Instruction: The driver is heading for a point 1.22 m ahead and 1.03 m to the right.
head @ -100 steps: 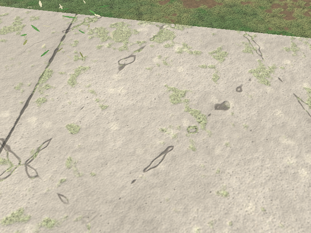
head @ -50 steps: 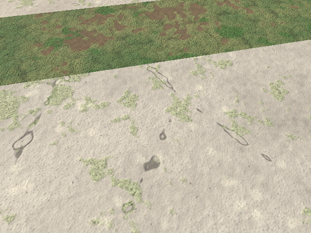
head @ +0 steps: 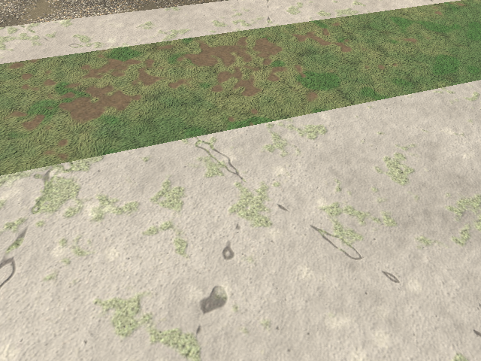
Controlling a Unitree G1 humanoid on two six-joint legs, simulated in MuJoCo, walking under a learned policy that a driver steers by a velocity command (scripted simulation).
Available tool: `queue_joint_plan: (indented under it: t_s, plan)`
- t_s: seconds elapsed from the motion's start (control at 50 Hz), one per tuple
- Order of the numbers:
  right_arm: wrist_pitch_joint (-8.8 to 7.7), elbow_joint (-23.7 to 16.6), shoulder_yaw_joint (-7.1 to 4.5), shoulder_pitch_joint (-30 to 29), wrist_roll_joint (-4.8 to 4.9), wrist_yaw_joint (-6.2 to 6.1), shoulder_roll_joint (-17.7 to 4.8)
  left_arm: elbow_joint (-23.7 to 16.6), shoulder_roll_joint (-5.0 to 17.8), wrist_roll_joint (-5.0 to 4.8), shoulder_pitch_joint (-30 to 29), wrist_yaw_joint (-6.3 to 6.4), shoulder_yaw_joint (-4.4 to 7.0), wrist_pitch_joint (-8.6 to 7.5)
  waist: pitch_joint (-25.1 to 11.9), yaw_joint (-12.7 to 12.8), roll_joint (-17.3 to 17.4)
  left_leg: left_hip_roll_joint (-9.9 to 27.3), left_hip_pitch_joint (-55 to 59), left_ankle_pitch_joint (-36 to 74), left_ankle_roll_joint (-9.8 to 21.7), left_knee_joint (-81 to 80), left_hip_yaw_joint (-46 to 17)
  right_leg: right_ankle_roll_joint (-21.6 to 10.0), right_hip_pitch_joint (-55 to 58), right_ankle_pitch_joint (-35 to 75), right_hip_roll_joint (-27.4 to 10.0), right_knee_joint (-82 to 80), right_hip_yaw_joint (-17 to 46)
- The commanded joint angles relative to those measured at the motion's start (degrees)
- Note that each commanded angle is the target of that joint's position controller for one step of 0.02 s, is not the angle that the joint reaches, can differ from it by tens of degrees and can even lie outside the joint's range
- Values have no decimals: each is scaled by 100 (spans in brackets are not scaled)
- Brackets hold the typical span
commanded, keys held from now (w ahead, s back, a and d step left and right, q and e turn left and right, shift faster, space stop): w+e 1.00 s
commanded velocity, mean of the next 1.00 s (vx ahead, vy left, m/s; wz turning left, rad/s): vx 0.47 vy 0.00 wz -0.54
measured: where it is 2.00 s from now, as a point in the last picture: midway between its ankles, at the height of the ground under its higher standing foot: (390, 256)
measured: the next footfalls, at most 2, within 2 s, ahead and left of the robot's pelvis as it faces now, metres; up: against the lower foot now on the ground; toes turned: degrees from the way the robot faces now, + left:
right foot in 0.38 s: +0.33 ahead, -0.14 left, +0.00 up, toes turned -15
left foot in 0.86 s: +0.67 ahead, -0.07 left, +0.00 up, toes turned -32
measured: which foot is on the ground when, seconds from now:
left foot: down 0.00-0.36, up 0.38-0.84, down 0.86-1.00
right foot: up 0.00-0.36, down 0.38-0.88, up 0.90-1.00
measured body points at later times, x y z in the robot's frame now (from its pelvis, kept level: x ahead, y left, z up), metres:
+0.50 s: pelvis +0.24 -0.07 -0.01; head +0.27 -0.07 +0.43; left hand +0.46 +0.15 -0.12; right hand +0.23 -0.35 -0.14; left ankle +0.15 +0.11 -0.63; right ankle +0.29 -0.13 -0.74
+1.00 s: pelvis +0.53 -0.11 -0.01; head +0.56 -0.12 +0.44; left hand +0.75 +0.09 -0.13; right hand +0.53 -0.42 -0.10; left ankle +0.64 -0.05 -0.74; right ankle +0.39 -0.17 -0.65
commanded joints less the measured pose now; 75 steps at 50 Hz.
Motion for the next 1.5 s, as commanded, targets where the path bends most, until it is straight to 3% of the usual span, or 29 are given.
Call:
queue_joint_plan:
  t_s: [0.02, 0.14, 0.26, 0.32, 0.36, 0.38, 0.4, 0.42, 0.44, 0.48, 0.5, 0.6, 0.7, 0.78, 0.84, 0.86, 0.88, 0.9, 0.92, 0.94, 1.0, 1.2, 1.3, 1.36, 1.38, 1.4, 1.42, 1.44, 1.5]
  plan:
    - [-30, -183, -38, 211, -66, -29, -489, -393, 382, 40, -504, -84, 125, -152, 624, -156, 894, 1446, 1209, 796, 253, -1663, -1398, -98, -2179, 943, -539, 237, 297]
    - [33, -198, -45, 383, -149, -157, -686, -824, 25, 100, -1263, -217, 28, -39, 726, -233, 613, 1291, 818, 2341, 395, -1909, -132, 202, -2224, 1999, -565, -792, -214]
    - [124, -164, -80, 747, -17, -218, -834, -1377, -82, 126, -2167, -447, -82, -46, 938, -334, 523, 1473, 1155, 3413, 370, -1734, 633, -61, -1795, 2145, -451, -2083, -1014]
    - [227, -295, -157, 582, 22, -277, -1101, -1497, 194, 121, -1890, -536, 49, -28, 426, 110, 884, 1601, 1571, 6439, 322, -647, 868, -407, -910, 1470, 10, -2126, -1438]
    - [311, -441, -212, 325, 26, -303, -1270, -1217, 719, 98, -536, -503, 315, 16, -369, 875, 981, 1556, 1173, 7042, 238, 1181, 867, -755, 895, 1378, 333, -2391, -1412]
    - [271, -550, -202, 202, 29, -294, -1275, -988, 1058, 114, 402, -381, 506, 81, -778, 1359, 695, 1298, -39, 5661, 35, 2717, 841, -996, 2566, 1393, 109, -2772, -731]
    - [126, -801, 46, 690, -173, -148, -333, -932, 1485, 111, 518, -258, 538, 104, -1260, 666, -979, 210, -2564, -852, -239, 4989, 563, -1824, 4528, 996, -1435, -2825, 2082]
    - [-167, -1062, 64, 442, 98, -49, -508, -1053, 1338, 212, 634, -250, 454, 22, -2159, 756, -754, -279, -3390, -1655, -190, 6054, -893, -2469, 4907, -167, -2186, -4045, 4422]
    - [-320, -1299, -52, -363, 308, -15, -889, -988, 969, 243, 455, -247, 366, -64, -1234, 902, -342, 73, -3969, -1047, -26, 5911, -1130, -2033, 4292, -19, -1946, -4404, 3654]
    - [-347, -1309, -88, -446, 168, -97, -897, -1160, 605, 197, -470, -289, 242, -193, -277, 260, 460, 532, -3391, -203, -14, 4837, -1043, -1584, 2411, 1102, -1418, -4546, 2251]
    - [-263, -1283, -143, -253, 72, -115, -940, -1248, 512, 245, -726, -279, 200, -217, -171, 29, 425, 674, -2957, -46, -94, 4538, -1084, -1495, 1798, 1546, -1195, -4632, 1825]
    - [8, -1728, -116, -828, -148, -151, -716, -1225, 802, 215, -437, -113, 243, -226, 152, -16, 123, 701, -2682, 822, -571, 3013, -759, -1419, 467, 2356, -796, -4861, 1006]
    - [-43, -2132, -3, -1984, -59, -66, -508, -1115, 880, 136, 211, -33, 262, -121, 124, 513, -119, 165, -2172, 2456, -577, 854, -629, -956, 470, 1856, -461, -4530, 838]
    - [-129, -2352, -71, -2274, 25, 60, -780, -1057, 818, 105, 515, 5, 239, -34, -2, 556, -286, 11, -2162, 1996, -424, 225, -864, -872, 1367, 1658, -779, -3823, 1537]
    - [-218, -2217, -202, -1475, 24, 68, -1024, -1150, 796, 157, 332, 25, 230, 21, -290, 53, -550, -65, -1057, 1449, -68, -156, -744, -643, 1536, 2343, -731, -3035, 1778]
    - [-252, -2124, -288, -695, -78, 28, -1260, -1249, 535, 203, 238, -7, 131, -3, -952, -335, -368, 465, 320, 1493, 272, 1, -1135, -441, 1083, 2335, -434, -1905, 1481]
    - [-219, -2042, -412, 182, -203, -30, -1748, -1387, 163, 172, 743, -10, 18, -50, -1975, -389, 764, 1832, 2585, 1044, 1022, 15, -2982, -8, -578, 884, 278, 77, 699]
    - [-133, -1864, -414, 448, -67, 24, -1625, -1470, 328, 76, 1099, -23, -28, -96, -2377, -265, 2143, 2601, 3267, -378, 1499, -586, -5064, 145, -1927, -1302, 316, 1303, 438]
    - [-73, -2004, -273, 133, -12, 2, -1078, -1387, 881, 13, 775, -22, 109, -72, -1512, -369, 1308, 2409, 2624, -1243, 1250, -789, -4593, 204, -2431, -916, -73, 1842, 534]
    - [1, -2054, -205, -146, -24, -32, -870, -1488, 997, 68, 241, -22, 144, -29, -813, -399, 806, 2136, 1818, -939, 986, -862, -3647, 248, -2467, -427, -279, 1903, 264]
    - [25, -1970, -115, -672, -109, -26, -662, -1612, 664, 129, 8, -68, 156, 60, 78, 21, 785, 1481, 101, 453, 773, -1387, -2049, 270, -1827, 233, -730, 1183, 86]
    - [48, -1575, -311, -411, -4, -53, -1164, -1988, 261, 168, -1138, -284, 8, 58, 288, -241, 542, 1367, 347, 1979, 720, -1738, 12, 330, -1648, 2263, -772, -1422, -456]
    - [207, -1413, -407, -158, 150, -59, -1454, -2296, 400, 152, -1636, -425, 52, 68, 436, -264, 610, 1646, 1104, 2887, 528, -1312, 370, -7, -1426, 1499, -547, -2190, -836]
    - [335, -1448, -426, -266, 220, -113, -1579, -2011, 920, 167, -223, -384, 363, 122, -460, 639, 682, 1408, 881, 5314, 238, 915, 845, -472, 757, 1239, 167, -2693, -1300]
    - [317, -1539, -324, -188, 111, -143, -1352, -1737, 1354, 145, 855, -282, 571, 169, -1017, 1096, 292, 1193, -443, 4059, -24, 2583, 877, -762, 2601, 1409, -120, -2743, -572]
    - [180, -1927, -28, 331, -170, -67, -479, -1764, 2119, 83, 735, -225, 657, 126, -1469, 364, -1411, 121, -3156, -1383, -401, 4710, 499, -1817, 4521, 732, -1712, -3089, 2670]
    - [-52, -2008, -44, -205, 43, 3, -855, -1962, 1708, 132, 979, -244, 516, 33, -2328, 803, -866, -84, -3835, -1746, -340, 5436, -866, -2129, 4808, -221, -2130, -4056, 4233]
    - [-155, -2163, -132, -795, 265, 43, -1200, -1853, 1332, 186, 806, -270, 399, -50, -1462, 895, -485, 175, -4313, -1142, -217, 5385, -913, -1802, 4306, 175, -1969, -4191, 3396]
    - [-142, -2066, -156, -702, -42, -22, -1200, -2025, 847, 235, -261, -227, 208, -83, -451, 146, -47, 699, -3222, -137, -244, 4107, -935, -1401, 1977, 1721, -1351, -4322, 1845]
